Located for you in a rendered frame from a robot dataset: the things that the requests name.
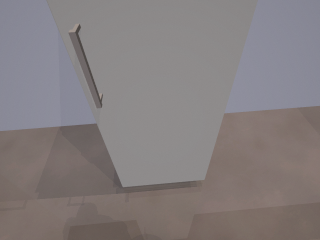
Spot handle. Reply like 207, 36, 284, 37
68, 23, 103, 109

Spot fridge door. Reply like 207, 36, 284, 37
47, 0, 258, 187

